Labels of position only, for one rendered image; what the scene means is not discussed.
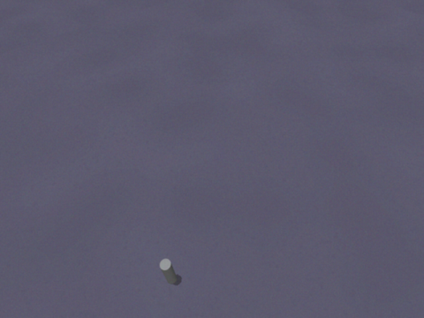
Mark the can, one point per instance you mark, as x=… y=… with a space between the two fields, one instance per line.
x=168 y=271

